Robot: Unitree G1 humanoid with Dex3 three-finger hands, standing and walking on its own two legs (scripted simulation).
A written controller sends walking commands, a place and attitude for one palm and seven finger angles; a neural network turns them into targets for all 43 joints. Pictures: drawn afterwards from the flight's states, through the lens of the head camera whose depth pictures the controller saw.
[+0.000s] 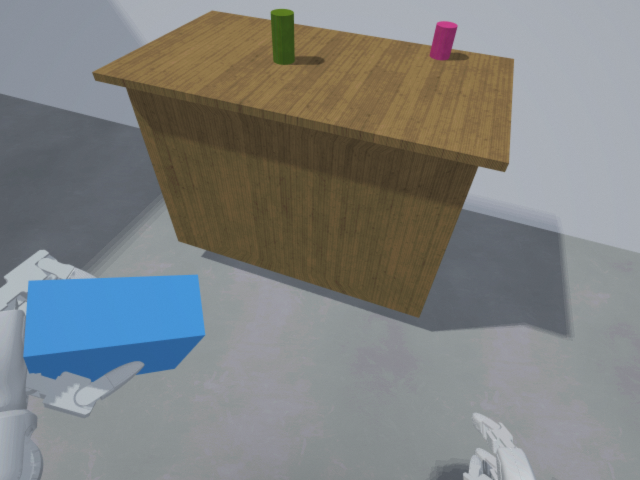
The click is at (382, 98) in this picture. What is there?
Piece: table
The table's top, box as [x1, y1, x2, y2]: [92, 11, 513, 171]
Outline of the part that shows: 92,72 95,80 497,170 504,171 508,163 513,59 451,49 450,56 447,60 436,60 429,56 431,46 294,24 295,60 291,64 280,65 276,64 272,60 270,20 224,12 210,11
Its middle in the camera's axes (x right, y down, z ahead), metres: -0.01 -0.50 +1.13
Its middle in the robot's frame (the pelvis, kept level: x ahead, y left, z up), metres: +1.18 +0.08 +0.01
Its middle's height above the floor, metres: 0.78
